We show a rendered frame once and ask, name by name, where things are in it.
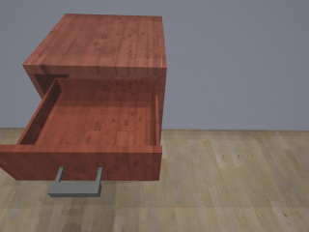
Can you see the cabinet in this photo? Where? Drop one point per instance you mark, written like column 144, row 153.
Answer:
column 102, row 46

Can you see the drawer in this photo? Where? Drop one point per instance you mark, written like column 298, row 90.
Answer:
column 82, row 124

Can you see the handle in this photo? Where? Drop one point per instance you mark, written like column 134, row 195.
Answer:
column 75, row 189

